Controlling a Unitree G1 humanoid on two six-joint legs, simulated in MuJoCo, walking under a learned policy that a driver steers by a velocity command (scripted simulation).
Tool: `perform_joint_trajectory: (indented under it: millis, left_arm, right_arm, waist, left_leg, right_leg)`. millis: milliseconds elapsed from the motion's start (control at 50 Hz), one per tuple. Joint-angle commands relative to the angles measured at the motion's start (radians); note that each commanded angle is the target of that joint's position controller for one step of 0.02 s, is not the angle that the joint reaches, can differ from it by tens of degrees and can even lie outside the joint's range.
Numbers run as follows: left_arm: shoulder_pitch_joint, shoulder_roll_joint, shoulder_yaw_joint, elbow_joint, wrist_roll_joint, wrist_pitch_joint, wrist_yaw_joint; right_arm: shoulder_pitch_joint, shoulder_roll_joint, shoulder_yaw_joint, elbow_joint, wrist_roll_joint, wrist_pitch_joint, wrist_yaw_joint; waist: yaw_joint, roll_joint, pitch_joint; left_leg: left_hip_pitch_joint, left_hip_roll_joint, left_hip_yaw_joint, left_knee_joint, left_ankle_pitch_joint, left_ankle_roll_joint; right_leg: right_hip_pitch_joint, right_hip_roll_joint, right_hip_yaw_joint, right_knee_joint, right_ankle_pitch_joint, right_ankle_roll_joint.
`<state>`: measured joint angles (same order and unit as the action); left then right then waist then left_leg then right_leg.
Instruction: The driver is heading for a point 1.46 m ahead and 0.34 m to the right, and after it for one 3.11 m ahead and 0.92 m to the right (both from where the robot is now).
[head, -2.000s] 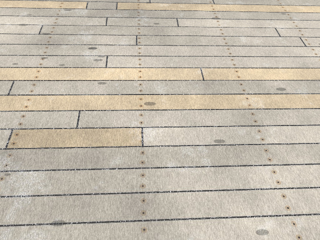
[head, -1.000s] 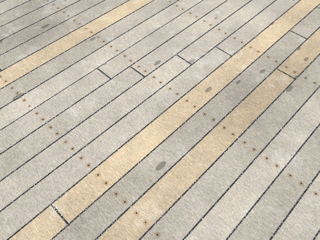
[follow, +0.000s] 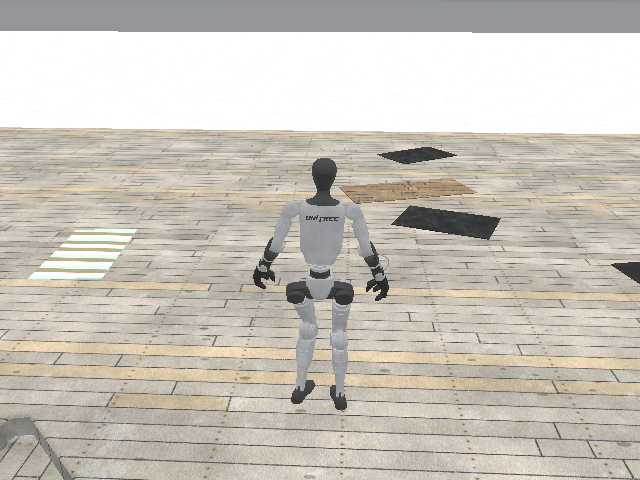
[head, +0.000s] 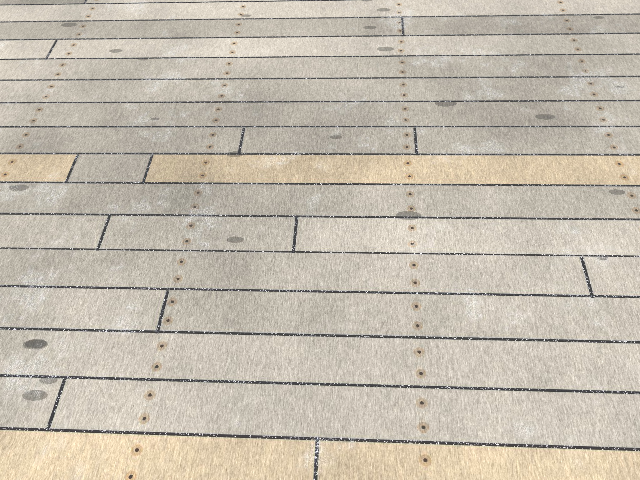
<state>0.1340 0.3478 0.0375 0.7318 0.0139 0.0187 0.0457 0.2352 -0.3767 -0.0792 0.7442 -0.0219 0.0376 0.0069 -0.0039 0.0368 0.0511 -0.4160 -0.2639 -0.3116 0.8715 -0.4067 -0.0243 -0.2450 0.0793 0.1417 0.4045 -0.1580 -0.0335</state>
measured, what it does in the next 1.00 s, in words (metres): walks ahead: left foot, then right foot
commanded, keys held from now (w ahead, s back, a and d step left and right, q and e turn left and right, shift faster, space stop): shift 0.14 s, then w+shift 0.86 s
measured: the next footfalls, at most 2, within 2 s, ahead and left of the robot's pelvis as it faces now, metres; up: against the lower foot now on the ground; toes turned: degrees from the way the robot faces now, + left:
left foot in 0.34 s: +0.02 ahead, +0.09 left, +0.00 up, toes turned +2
right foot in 0.74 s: +0.47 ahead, -0.11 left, +0.00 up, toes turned +2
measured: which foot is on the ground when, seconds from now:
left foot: up 0.00-0.32, down 0.34-0.76, up 0.78-1.00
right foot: down 0.00-0.34, up 0.36-0.72, down 0.74-1.00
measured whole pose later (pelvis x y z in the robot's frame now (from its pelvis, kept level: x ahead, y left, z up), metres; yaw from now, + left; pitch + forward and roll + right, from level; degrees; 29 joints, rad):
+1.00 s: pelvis +0.50 -0.04 +0.00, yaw +5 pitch +1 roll -2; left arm 0.50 0.27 0.05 0.93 0.01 -0.09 -0.02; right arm 0.13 -0.28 0.00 0.80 -0.04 -0.05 0.05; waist 0.03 0.03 -0.01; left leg -0.74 0.13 -0.01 1.05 -0.10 0.06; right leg -0.04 0.10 -0.07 0.29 -0.28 -0.09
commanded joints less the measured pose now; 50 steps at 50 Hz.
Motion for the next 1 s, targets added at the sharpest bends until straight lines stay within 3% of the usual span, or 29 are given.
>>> perform_joint_trajectory:
  millis: [20, 140, 160, 200, 240, 280, 320, 340, 360, 380, 400, 420, 460, 500, 580, 640, 680, 700, 720, 740, 760, 780, 800, 820, 840, 860, 900, 960, 1000]
  left_arm:
    - [-0.03, 0.116, 0.024, -0.067, -0.004, -0.004, -0.011]
    - [0.081, 0.094, 0.013, -0.009, 0.005, -0.012, -0.019]
    - [0.119, 0.108, 0.019, 0.007, 0.011, -0.013, -0.025]
    - [0.159, 0.142, 0.038, 0.032, 0.019, -0.004, -0.039]
    - [0.174, 0.134, 0.043, 0.045, 0.022, -0.003, -0.049]
    - [0.157, 0.127, 0.05, 0.052, 0.014, -0.01, -0.054]
    - [0.098, 0.111, 0.053, 0.047, 0.006, -0.015, -0.051]
    - [0.054, 0.072, 0.046, 0.024, 0.002, -0.028, -0.051]
    - [0.041, -0.04, 0.016, -0.008, -0.009, -0.045, -0.059]
    - [-0.059, 0.014, 0.022, -0.062, -0.005, -0.061, -0.058]
    - [-0.092, 0.053, 0.033, -0.067, 0.003, -0.065, -0.063]
    - [-0.06, 0.054, 0.035, -0.048, 0.006, -0.07, -0.075]
    - [-0.017, 0.07, 0.04, -0.028, 0.024, -0.065, -0.097]
    - [-0.068, 0.053, 0.034, -0.053, 0.031, -0.058, -0.108]
    - [-0.187, 0.011, 0.009, -0.122, 0.024, -0.05, -0.121]
    - [-0.229, -0.004, -0.003, -0.155, 0.022, -0.048, -0.123]
    - [-0.169, 0.014, 0.004, -0.146, 0.023, -0.048, -0.108]
    - [-0.06, 0.042, 0.016, -0.119, 0.02, -0.049, -0.093]
    - [0.158, 0.074, 0.033, -0.056, 0.016, -0.052, -0.075]
    - [0.381, 0.128, 0.057, 0.013, 0.024, -0.054, -0.053]
    - [0.464, 0.271, 0.096, 0.041, 0.053, -0.064, -0.042]
    - [0.456, 0.217, 0.079, 0.047, 0.027, -0.071, -0.057]
    - [0.325, 0.186, 0.074, 0.054, 0.027, -0.076, -0.06]
    - [0.254, 0.125, 0.062, 0.047, 0.023, -0.084, -0.064]
    - [0.21, 0.089, 0.051, 0.051, 0.022, -0.09, -0.064]
    - [0.19, 0.044, 0.035, 0.062, 0.02, -0.096, -0.065]
    - [0.189, 0.011, 0.024, 0.085, 0.01, -0.112, -0.065]
    - [0.245, 0.03, 0.029, 0.117, -0.003, -0.133, -0.067]
    - [0.27, 0.015, 0.025, 0.125, -0.01, -0.145, -0.072]
  right_arm:
    - [0.063, -0.105, -0.021, -0.017, -0.002, 0.004, 0.008]
    - [-0.009, -0.047, 0.016, 0.009, 0.013, 0.027, 0.0]
    - [-0.004, -0.042, 0.023, 0.02, 0.008, 0.025, 0.001]
    - [-0.047, -0.065, 0.026, 0.018, -0.006, 0.012, 0.015]
    - [-0.098, -0.053, 0.037, 0.015, -0.004, -0.008, 0.021]
    - [-0.079, -0.027, 0.049, 0.031, 0.001, -0.033, 0.016]
    - [0.056, -0.003, 0.054, 0.083, 0.004, -0.058, -0.004]
    - [0.166, -0.049, 0.042, 0.116, 0.001, -0.071, -0.018]
    - [0.249, -0.109, 0.033, 0.119, -0.016, -0.08, -0.028]
    - [0.215, -0.174, 0.009, 0.121, -0.014, -0.085, -0.025]
    - [0.182, -0.126, 0.014, 0.127, -0.012, -0.09, -0.018]
    - [0.149, -0.088, 0.024, 0.115, -0.006, -0.1, -0.008]
    - [0.142, -0.067, 0.03, 0.112, -0.003, -0.11, -0.003]
    - [0.167, -0.049, 0.034, 0.13, 0.004, -0.124, 0.001]
    - [0.185, -0.044, 0.035, 0.158, 0.007, -0.142, 0.0]
    - [0.209, -0.066, 0.033, 0.188, 0.011, -0.148, -0.003]
    - [0.216, -0.096, 0.028, 0.199, 0.003, -0.146, -0.007]
    - [0.224, -0.121, 0.021, 0.209, -0.008, -0.141, -0.011]
    - [0.204, -0.149, 0.01, 0.212, -0.015, -0.13, -0.018]
    - [0.162, -0.14, 0.011, 0.199, -0.02, -0.129, -0.021]
    - [0.26, 0.037, 0.053, 0.144, 0.015, -0.143, 0.0]
    - [0.195, -0.008, 0.042, 0.145, 0.006, -0.163, 0.011]
    - [0.068, -0.032, 0.03, 0.099, 0.008, -0.164, 0.013]
    - [0.034, -0.033, 0.036, 0.087, 0.005, -0.164, 0.018]
    - [0.035, -0.008, 0.041, 0.086, -0.007, -0.156, 0.025]
    - [0.074, 0.017, 0.048, 0.084, -0.022, -0.138, 0.03]
    - [0.056, 0.055, 0.06, 0.076, -0.03, -0.104, 0.044]
    - [-0.125, 0.053, 0.071, -0.005, -0.021, -0.092, 0.049]
    - [-0.223, 0.048, 0.077, -0.038, -0.015, -0.1, 0.055]
  waist:
    - [-0.009, -0.13, -0.07]
    - [0.032, -0.187, -0.055]
    - [0.045, -0.209, -0.089]
    - [0.064, -0.27, -0.05]
    - [0.07, -0.249, 0.003]
    - [0.038, -0.198, 0.019]
    - [-0.054, -0.115, 0.027]
    - [-0.107, -0.037, 0.0]
    - [-0.135, 0.181, -0.076]
    - [-0.138, 0.121, 0.062]
    - [-0.108, 0.023, 0.117]
    - [-0.083, 0.027, 0.093]
    - [-0.051, 0.061, 0.055]
    - [-0.051, 0.07, 0.082]
    - [-0.046, 0.071, 0.144]
    - [-0.038, 0.058, 0.148]
    - [0.006, 0.082, 0.064]
    - [0.064, 0.102, -0.021]
    - [0.171, 0.1, -0.134]
    - [0.278, 0.046, -0.236]
    - [0.198, -0.302, -0.408]
    - [0.201, -0.256, -0.445]
    - [0.138, -0.191, -0.216]
    - [0.101, -0.074, -0.128]
    - [0.054, -0.054, -0.08]
    - [-0.003, -0.091, -0.052]
    - [-0.041, -0.108, 0.017]
    - [-0.027, -0.092, 0.117]
    - [-0.011, -0.047, 0.142]
  left_leg:
    - [-0.032, 0.063, 0.102, 0.294, -0.011, -0.017]
    - [-0.03, 0.124, 0.151, 0.029, -0.045, -0.036]
    - [0.0, 0.134, 0.187, -0.029, -0.049, -0.027]
    - [0.006, 0.163, 0.265, -0.092, -0.093, -0.004]
    - [0.041, 0.184, 0.293, -0.182, -0.099, 0.023]
    - [0.174, 0.189, 0.313, -0.339, -0.043, 0.066]
    - [0.448, 0.186, 0.343, -0.578, 0.138, 0.117]
    - [0.677, 0.274, 0.237, -0.598, 0.103, 0.146]
    - [0.799, 0.54, -0.09, -0.7, -0.217, 0.175]
    - [0.673, 0.67, -0.356, -0.764, -0.362, 0.274]
    - [0.646, 0.637, -0.292, -0.75, -0.345, 0.288]
    - [0.643, 0.574, -0.213, -0.741, -0.265, 0.262]
    - [0.597, 0.495, -0.08, -0.769, -0.159, 0.232]
    - [0.515, 0.447, 0.004, -0.82, -0.049, 0.233]
    - [0.374, 0.425, 0.123, -0.906, 0.186, 0.23]
    - [0.399, 0.465, 0.191, -0.939, 0.477, 0.22]
    - [0.461, 0.479, 0.252, -0.774, 1.019, 0.197]
    - [0.489, 0.489, 0.271, -0.607, 1.28, 0.184]
    - [0.43, 0.488, 0.292, -0.354, 1.372, 0.165]
    - [0.226, 0.439, 0.305, -0.032, 1.177, 0.148]
    - [-0.13, 0.264, 0.302, 0.441, 0.419, 0.117]
    - [-0.228, 0.173, 0.147, 0.566, -0.033, 0.156]
    - [-0.343, 0.238, 0.157, 0.606, 0.068, 0.172]
    - [-0.322, 0.303, 0.193, 0.547, 0.162, 0.172]
    - [-0.274, 0.337, 0.205, 0.485, 0.179, 0.166]
    - [-0.219, 0.36, 0.209, 0.442, 0.179, 0.152]
    - [-0.223, 0.39, 0.229, 0.392, 0.157, 0.12]
    - [-0.363, 0.422, 0.289, 0.23, 0.302, 0.078]
    - [-0.318, 0.408, 0.331, 0.028, 0.442, 0.07]
  right_leg:
    - [0.026, -0.25, 0.174, -0.103, 0.176, -0.18]
    - [0.158, -0.219, 0.139, -0.079, 0.24, -0.151]
    - [0.171, -0.211, 0.154, -0.114, -0.001, -0.148]
    - [0.141, -0.229, 0.241, -0.205, -0.435, -0.167]
    - [0.085, -0.254, 0.279, -0.237, -0.501, -0.177]
    - [0.001, -0.245, 0.254, -0.23, -0.451, -0.168]
    - [-0.175, -0.187, 0.178, -0.128, -0.431, -0.13]
    - [-0.382, -0.142, 0.116, 0.018, -0.426, -0.087]
    - [-0.517, -0.054, -0.071, 0.391, -0.418, -0.051]
    - [-0.725, -0.052, -0.124, 0.487, -0.314, -0.048]
    - [-0.767, -0.126, -0.078, 0.56, -0.22, -0.048]
    - [-0.753, -0.133, -0.076, 0.596, -0.16, -0.036]
    - [-0.697, -0.15, -0.112, 0.634, -0.117, -0.011]
    - [-0.673, -0.154, -0.147, 0.619, -0.055, 0.007]
    - [-0.537, -0.159, -0.195, 0.415, 0.084, 0.009]
    - [-0.402, -0.135, -0.25, 0.292, 0.092, -0.049]
    - [-0.246, -0.066, -0.288, 0.271, 0.008, -0.084]
    - [-0.121, -0.021, -0.292, 0.289, -0.054, -0.095]
    - [0.118, 0.014, -0.284, 0.272, -0.111, -0.112]
    - [0.416, -0.054, -0.196, 0.253, -0.178, -0.13]
    - [0.714, -0.369, 0.307, 0.107, -0.685, -0.223]
    - [0.647, -0.437, 0.698, -0.144, -0.852, -0.21]
    - [0.492, -0.408, 0.605, -0.172, -0.744, -0.188]
    - [0.337, -0.39, 0.452, -0.167, -0.576, -0.191]
    - [0.204, -0.35, 0.35, -0.187, -0.481, -0.18]
    - [0.094, -0.317, 0.273, -0.207, -0.442, -0.165]
    - [-0.026, -0.283, 0.182, -0.289, -0.436, -0.177]
    - [-0.056, -0.254, 0.075, -0.402, -0.303, -0.199]
    - [-0.055, -0.195, -0.042, -0.423, -0.112, -0.179]
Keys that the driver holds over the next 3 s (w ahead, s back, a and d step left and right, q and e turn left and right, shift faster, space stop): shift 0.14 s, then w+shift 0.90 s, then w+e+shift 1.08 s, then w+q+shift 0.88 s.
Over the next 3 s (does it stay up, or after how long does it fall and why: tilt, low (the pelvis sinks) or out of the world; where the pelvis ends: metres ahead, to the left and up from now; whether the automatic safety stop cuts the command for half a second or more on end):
stays up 2.17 -0.75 -0.04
